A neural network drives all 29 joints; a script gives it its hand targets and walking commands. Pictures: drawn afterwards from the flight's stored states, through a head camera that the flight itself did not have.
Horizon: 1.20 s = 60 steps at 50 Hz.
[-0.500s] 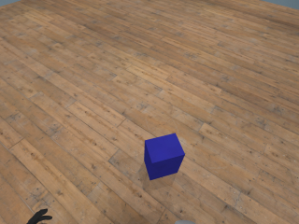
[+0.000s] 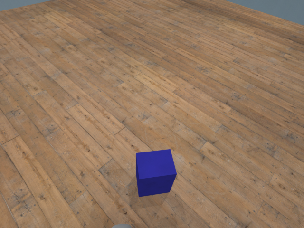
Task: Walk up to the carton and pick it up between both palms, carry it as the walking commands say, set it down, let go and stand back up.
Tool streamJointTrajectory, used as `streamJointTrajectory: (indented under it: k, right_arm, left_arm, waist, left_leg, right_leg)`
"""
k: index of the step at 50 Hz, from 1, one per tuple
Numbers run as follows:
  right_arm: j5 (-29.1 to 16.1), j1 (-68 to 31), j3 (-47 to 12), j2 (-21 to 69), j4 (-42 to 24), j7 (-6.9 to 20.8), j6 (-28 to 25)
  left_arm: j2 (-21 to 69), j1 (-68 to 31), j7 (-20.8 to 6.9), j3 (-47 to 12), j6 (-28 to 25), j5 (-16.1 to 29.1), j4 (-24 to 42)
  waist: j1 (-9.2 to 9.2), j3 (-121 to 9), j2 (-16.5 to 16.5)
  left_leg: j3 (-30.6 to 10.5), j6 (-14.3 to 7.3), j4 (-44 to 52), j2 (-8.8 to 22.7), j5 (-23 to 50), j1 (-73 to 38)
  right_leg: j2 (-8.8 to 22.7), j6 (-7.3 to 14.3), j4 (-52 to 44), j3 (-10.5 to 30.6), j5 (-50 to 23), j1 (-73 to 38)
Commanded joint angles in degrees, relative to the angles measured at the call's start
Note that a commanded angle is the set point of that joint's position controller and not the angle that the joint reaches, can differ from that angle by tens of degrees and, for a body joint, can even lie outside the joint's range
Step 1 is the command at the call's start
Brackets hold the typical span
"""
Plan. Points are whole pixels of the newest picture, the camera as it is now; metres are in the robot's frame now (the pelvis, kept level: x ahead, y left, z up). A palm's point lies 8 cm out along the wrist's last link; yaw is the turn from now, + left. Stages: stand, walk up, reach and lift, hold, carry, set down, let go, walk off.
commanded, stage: walk up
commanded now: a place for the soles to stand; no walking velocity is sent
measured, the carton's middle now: (153, 174) +0.51 +0.01 -0.60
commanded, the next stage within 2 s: none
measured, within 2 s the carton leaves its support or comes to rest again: neither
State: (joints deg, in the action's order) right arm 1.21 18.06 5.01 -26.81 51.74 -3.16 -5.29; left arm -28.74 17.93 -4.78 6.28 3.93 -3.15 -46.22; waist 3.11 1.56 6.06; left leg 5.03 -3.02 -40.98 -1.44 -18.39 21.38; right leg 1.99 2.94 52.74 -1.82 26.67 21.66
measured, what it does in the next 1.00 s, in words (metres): steps to the right: right foot, then left foot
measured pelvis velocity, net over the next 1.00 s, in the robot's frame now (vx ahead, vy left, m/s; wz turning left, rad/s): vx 0.09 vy -0.12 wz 0.26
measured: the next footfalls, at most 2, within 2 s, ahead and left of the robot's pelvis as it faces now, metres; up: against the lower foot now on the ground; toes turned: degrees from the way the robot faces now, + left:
right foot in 0.28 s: +0.19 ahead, -0.23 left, +0.00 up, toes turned +21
left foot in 0.52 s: +0.14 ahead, -0.01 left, +0.00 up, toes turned +10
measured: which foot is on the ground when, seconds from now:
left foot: down 0.00-0.30, up 0.32-0.50, down 0.52-0.68, up 0.70-0.98, down 1.00-1.00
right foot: up 0.00-0.26, down 0.28-1.00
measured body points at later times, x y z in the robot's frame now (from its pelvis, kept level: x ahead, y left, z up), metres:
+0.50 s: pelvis +0.09 -0.13 -0.02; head +0.14 -0.13 +0.43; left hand +0.20 +0.22 -0.10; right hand +0.22 -0.47 -0.11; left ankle +0.10 -0.01 -0.70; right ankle +0.18 -0.28 -0.71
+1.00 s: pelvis +0.09 -0.12 -0.01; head +0.13 -0.11 +0.43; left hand +0.06 +0.27 -0.08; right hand +0.29 -0.41 -0.11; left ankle +0.07 +0.04 -0.71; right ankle +0.16 -0.27 -0.71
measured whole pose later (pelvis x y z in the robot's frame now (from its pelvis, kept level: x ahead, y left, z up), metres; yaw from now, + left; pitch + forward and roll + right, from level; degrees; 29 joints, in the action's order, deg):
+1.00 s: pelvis +0.09 -0.12 -0.01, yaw +15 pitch -1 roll +1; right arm 1.7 11.2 5.0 -26.8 45.3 2.4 2.1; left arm -30.8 14.1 2.6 4.6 -1.7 -1.8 -47.4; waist 1.5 7.2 -0.4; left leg -2.1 -1.0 -46.8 0.7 -25.4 22.3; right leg 8.9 -2.1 50.2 -1.4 23.3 25.3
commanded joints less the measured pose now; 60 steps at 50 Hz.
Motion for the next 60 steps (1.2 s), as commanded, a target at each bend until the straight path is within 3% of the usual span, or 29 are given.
streamJointTrajectory:
  k: [1,5,9,12,13,14,15,17,19,24,26,27,28,29,30,33,34,35,36,38,42,45,47,49,50,52,55,57,60]
  right_arm:
    - [-1.5,4.0,4.2,-18.2,-3.2,-2.3,-1.1]
    - [0.1,5.2,4.5,-17.5,-4.6,-1.8,-1.8]
    - [0.2,3.3,3.0,-14.9,-5.7,-1.4,-1.5]
    - [-0.4,-1.2,2.2,-14.4,-8.0,0.1,0.2]
    - [-0.3,0.4,1.0,-11.7,-8.1,0.2,1.2]
    - [-0.3,2.6,0.9,-9.9,-9.4,0.2,2.0]
    - [-1.3,2.9,0.9,-9.2,-9.7,-0.1,2.8]
    - [-1.8,3.0,1.0,-9.9,-8.2,-0.1,3.6]
    - [-1.1,4.1,1.6,-10.5,-6.5,0.4,3.3]
    - [0.2,5.0,1.9,-10.3,-6.2,2.7,5.6]
    - [1.4,6.0,3.0,-11.7,-5.9,3.3,5.4]
    - [2.0,4.9,3.5,-15.0,-7.7,3.4,5.3]
    - [1.7,0.0,4.2,-18.7,-10.2,3.7,5.6]
    - [1.9,-3.7,4.3,-20.0,-11.0,3.9,5.7]
    - [1.8,-4.7,4.1,-17.1,-11.5,3.8,5.7]
    - [0.4,-11.2,2.5,-11.5,-13.3,3.3,6.9]
    - [-0.2,-10.1,1.9,-8.9,-14.8,3.8,6.9]
    - [-0.4,-8.4,1.1,-7.6,-15.0,3.1,7.2]
    - [-0.3,-8.9,1.6,-10.0,-14.4,2.7,8.0]
    - [0.3,-4.9,2.9,-10.0,-12.5,3.4,8.4]
    - [0.5,-2.3,3.0,-8.8,-10.8,4.4,8.5]
    - [0.0,-6.4,2.9,-8.9,-10.7,5.7,7.8]
    - [0.2,-2.5,3.2,-9.3,-8.5,5.5,7.0]
    - [1.2,-1.3,4.0,-13.2,-6.8,4.7,5.7]
    - [2.0,-4.3,3.8,-15.7,-9.1,4.4,4.9]
    - [0.0,-10.2,3.1,-16.0,-9.6,3.9,4.6]
    - [-0.9,-15.7,0.8,-11.2,-9.2,3.5,4.8]
    - [-2.3,-12.4,-0.2,-8.1,-8.3,3.2,4.4]
    - [-1.4,-6.8,0.1,-8.1,-3.7,2.6,5.0]
  left_arm:
    - [-12.1,-6.0,0.0,2.4,-1.2,0.2,7.7]
    - [-9.4,-3.0,-0.4,3.7,-1.0,0.4,5.6]
    - [-6.6,-6.4,0.5,3.0,-1.9,1.4,6.2]
    - [-7.1,-1.5,1.8,3.6,-3.5,2.8,2.4]
    - [-9.7,-0.1,2.4,4.2,-3.6,3.2,0.7]
    - [-13.5,1.2,3.0,4.4,-4.1,2.5,2.4]
    - [-15.9,-1.3,3.5,4.2,-4.3,3.2,3.6]
    - [-14.8,-7.0,4.5,3.7,-4.9,2.3,3.9]
    - [-13.9,-10.8,4.9,3.0,-4.4,2.2,4.0]
    - [-15.0,-11.7,6.3,2.6,-4.7,2.5,3.0]
    - [-12.7,-12.6,6.9,1.1,-4.5,3.1,2.9]
    - [-10.7,-10.6,7.5,0.3,-4.4,3.9,3.2]
    - [-8.4,-13.7,8.4,-0.7,-4.6,4.6,4.7]
    - [-10.1,-12.9,9.2,-0.3,-4.9,4.8,3.3]
    - [-9.8,-10.5,9.2,0.1,-5.2,5.2,1.7]
    - [-9.5,2.1,8.9,0.6,-7.3,4.7,-1.8]
    - [-15.7,4.4,9.3,2.3,-7.9,2.5,-2.8]
    - [-17.3,4.7,9.6,3.5,-7.8,2.5,-1.8]
    - [-16.2,1.1,9.3,2.7,-8.0,2.9,-1.0]
    - [-14.5,-3.7,9.9,2.3,-8.0,3.1,0.8]
    - [-14.2,-7.5,9.2,2.4,-7.8,2.2,1.7]
    - [-14.8,-7.1,8.1,1.7,-7.1,0.7,3.0]
    - [-15.1,-8.3,7.5,2.2,-6.4,0.9,2.5]
    - [-9.9,-4.5,7.4,0.5,-5.9,1.8,1.9]
    - [-6.9,-4.6,7.4,-0.8,-5.9,2.7,3.0]
    - [-10.3,-5.5,7.7,0.0,-6.1,3.2,1.6]
    - [-9.8,2.0,7.2,0.3,-7.6,3.4,-2.6]
    - [-12.6,-0.9,7.0,0.2,-7.2,2.5,-1.3]
    - [-12.5,-10.1,6.4,-0.6,-7.0,2.4,-0.5]
  waist:
    - [-3.36,8.8,-2.7]
    - [-2.80,-0.6,-14.4]
    - [-2.28,6.0,-15.3]
    - [0.75,-1.3,-18.9]
    - [1.35,-3.7,-6.4]
    - [1.74,-6.7,3.1]
    - [0.86,-7.2,9.2]
    - [-1.51,-2.0,1.6]
    - [-2.38,0.5,6.4]
    - [-3.48,-0.2,7.9]
    - [-6.45,-2.8,4.2]
    - [-6.63,-0.6,-12.6]
    - [-7.05,1.3,-21.9]
    - [-6.64,-0.9,-20.4]
    - [-5.15,-0.3,-17.4]
    - [2.49,-5.7,-10.0]
    - [3.15,-6.9,4.1]
    - [3.02,-8.4,9.2]
    - [0.36,-8.8,0.9]
    - [-2.50,-6.4,-8.2]
    - [-4.54,4.2,4.4]
    - [-2.40,3.3,9.1]
    - [-4.06,-0.5,11.1]
    - [-5.52,-0.4,-8.4]
    - [-4.84,-0.6,-21.9]
    - [-3.25,-1.1,-14.2]
    - [1.48,-5.3,-17.1]
    - [-0.53,-8.9,-5.8]
    - [-5.39,-4.6,-3.7]
  left_leg:
    - [-43.4,-9.1,26.4,25.3,-24.4,-16.2]
    - [-23.2,-9.0,18.0,16.0,-4.4,-14.9]
    - [-12.7,-7.8,11.5,13.4,27.9,-0.7]
    - [-7.5,-4.0,-0.1,9.1,27.1,6.4]
    - [-6.4,-2.8,-7.7,6.0,15.8,9.4]
    - [-3.0,0.0,-20.0,2.2,3.1,13.9]
    - [-6.7,0.6,-27.4,0.0,-14.9,13.2]
    - [-10.6,0.6,-27.5,4.1,-16.0,12.3]
    - [-7.4,1.2,-23.2,4.4,-15.1,10.8]
    - [-3.3,0.6,-9.4,2.8,-9.9,1.7]
    - [-6.4,-1.5,-0.9,1.7,-5.0,-5.0]
    - [-21.4,-4.9,8.3,10.4,6.3,-6.2]
    - [-33.8,-9.7,14.8,17.4,19.4,-4.6]
    - [-37.4,-15.7,15.0,20.7,22.4,0.0]
    - [-31.5,-17.0,10.8,19.5,29.9,-0.7]
    - [-12.7,-4.8,-8.8,7.3,32.7,-2.1]
    - [-8.5,-0.6,-24.8,0.4,23.6,9.9]
    - [-11.9,0.4,-29.3,-3.7,-13.1,19.2]
    - [-17.6,0.4,-31.5,0.3,-15.6,18.6]
    - [-18.9,0.0,-34.0,-0.3,-13.0,14.2]
    - [-12.6,2.5,-26.8,1.5,-6.6,11.4]
    - [-5.8,2.5,-11.7,2.2,-10.8,2.6]
    - [-2.2,1.5,-2.6,1.7,-5.6,-6.4]
    - [-14.4,-1.4,11.2,4.4,-9.7,-10.1]
    - [-36.6,-7.5,19.8,16.1,-10.6,-7.2]
    - [-34.1,-13.2,17.1,18.5,0.9,-0.3]
    - [-15.3,-5.3,2.4,9.0,18.5,-1.0]
    - [-12.8,-0.8,-2.9,6.0,11.2,0.0]
    - [-10.7,-0.2,-0.3,4.2,1.8,-6.7]
  right_leg:
    - [5.0,-2.8,13.2,11.0,-3.7,29.2]
    - [4.1,-3.1,10.5,7.5,-4.5,18.0]
    - [4.3,-2.8,-1.4,4.7,-8.6,5.5]
    - [-0.4,-2.0,-12.0,-2.0,-17.3,-13.7]
    - [-0.3,-1.7,-15.1,0.0,-17.0,-17.5]
    - [11.7,1.9,-20.9,14.5,-15.0,-16.7]
    - [22.5,8.9,-29.2,30.7,-12.9,-10.3]
    - [20.6,11.2,-28.6,27.0,-10.5,-6.9]
    - [15.3,9.0,-22.9,18.9,-9.7,-2.8]
    - [15.9,8.2,-18.6,15.3,-11.4,1.8]
    - [15.0,5.2,-10.9,12.3,-15.9,6.0]
    - [8.5,1.9,1.4,5.4,-12.4,12.7]
    - [0.4,-1.6,7.9,-0.2,9.0,17.7]
    - [0.9,-1.4,13.4,2.9,13.7,10.9]
    - [1.4,-1.6,13.3,2.5,11.9,8.3]
    - [2.1,0.5,-15.6,0.8,-11.0,-3.7]
    - [12.6,4.4,-22.5,19.9,-20.6,-12.4]
    - [20.9,8.9,-23.6,32.6,-35.5,-22.8]
    - [22.8,13.0,-21.9,32.2,-39.5,-21.9]
    - [20.2,10.9,-22.1,24.5,-32.4,-11.3]
    - [14.5,8.0,-23.1,12.6,-21.7,0.9]
    - [12.2,7.4,-27.1,9.5,2.8,5.1]
    - [12.7,6.1,-22.5,9.1,-0.7,5.7]
    - [6.8,1.0,-2.3,3.0,-3.3,10.8]
    - [1.0,-2.5,5.4,0.5,7.0,15.9]
    - [1.9,-2.3,7.0,4.6,8.5,7.7]
    - [0.2,-1.7,-12.8,-0.4,-8.3,-5.7]
    - [6.2,1.5,-19.4,10.8,-17.1,-8.5]
    - [11.7,6.4,-19.4,16.3,-17.4,1.3]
